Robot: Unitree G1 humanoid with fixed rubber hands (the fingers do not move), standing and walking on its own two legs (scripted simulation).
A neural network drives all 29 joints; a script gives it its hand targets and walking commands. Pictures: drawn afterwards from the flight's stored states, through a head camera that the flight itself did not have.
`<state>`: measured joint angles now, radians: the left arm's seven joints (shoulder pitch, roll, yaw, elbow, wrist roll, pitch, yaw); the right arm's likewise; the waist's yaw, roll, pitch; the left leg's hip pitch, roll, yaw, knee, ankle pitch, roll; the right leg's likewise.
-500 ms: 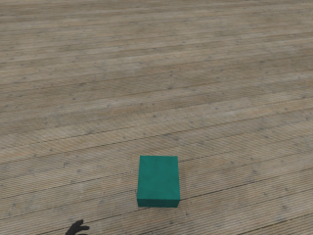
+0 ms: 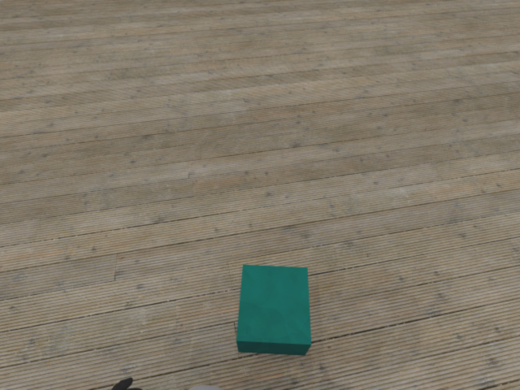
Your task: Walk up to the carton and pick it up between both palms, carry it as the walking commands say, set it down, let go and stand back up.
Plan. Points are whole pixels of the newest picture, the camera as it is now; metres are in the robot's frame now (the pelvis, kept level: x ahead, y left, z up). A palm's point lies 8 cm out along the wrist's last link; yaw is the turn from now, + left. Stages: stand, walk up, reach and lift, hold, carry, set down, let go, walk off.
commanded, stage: walk up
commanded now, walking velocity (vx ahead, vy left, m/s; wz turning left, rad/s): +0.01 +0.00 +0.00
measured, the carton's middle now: (273, 309) +0.44 -0.02 -0.68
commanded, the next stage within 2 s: stand in 1.08 s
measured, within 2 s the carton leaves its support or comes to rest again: neither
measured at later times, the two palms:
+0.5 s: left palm out of the picture +0.05 +0.24 -0.11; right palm out of the picture +0.01 -0.24 -0.13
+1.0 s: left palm out of the picture +0.04 +0.24 -0.12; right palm out of the picture +0.00 -0.24 -0.12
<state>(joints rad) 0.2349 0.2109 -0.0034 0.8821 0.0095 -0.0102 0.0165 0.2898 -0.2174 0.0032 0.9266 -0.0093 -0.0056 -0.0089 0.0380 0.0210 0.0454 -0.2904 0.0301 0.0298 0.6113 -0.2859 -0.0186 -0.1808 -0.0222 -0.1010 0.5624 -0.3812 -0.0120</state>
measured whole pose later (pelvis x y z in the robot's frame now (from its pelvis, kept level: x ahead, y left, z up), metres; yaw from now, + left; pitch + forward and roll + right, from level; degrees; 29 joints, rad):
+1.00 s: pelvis -0.03 +0.01 +0.01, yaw +0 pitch -4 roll +0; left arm 0.24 0.20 0.00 0.88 0.01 0.00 0.02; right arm 0.29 -0.22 0.00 0.95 -0.01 0.00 -0.02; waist 0.01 -0.01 0.04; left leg -0.21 0.02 0.04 0.50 -0.23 0.00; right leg -0.16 -0.02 -0.10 0.49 -0.27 -0.01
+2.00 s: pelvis -0.03 +0.01 -0.02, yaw -1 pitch +12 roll -1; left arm 0.06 0.18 0.00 0.63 0.00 0.11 -0.02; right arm 0.05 -0.22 -0.02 0.66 -0.05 0.11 0.05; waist 0.00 0.03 0.04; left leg -0.62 0.03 0.04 0.74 -0.32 0.01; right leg -0.57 -0.02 -0.09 0.73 -0.36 -0.02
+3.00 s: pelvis -0.09 +0.01 -0.09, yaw -2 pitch +42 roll -1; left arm -1.01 0.24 0.22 0.73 -0.05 0.15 0.10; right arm -1.12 -0.28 -0.18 0.91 0.05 0.13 -0.03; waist 0.01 0.01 0.02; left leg -1.46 0.05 0.04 0.99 -0.26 0.01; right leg -1.42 -0.02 -0.09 1.00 -0.31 -0.03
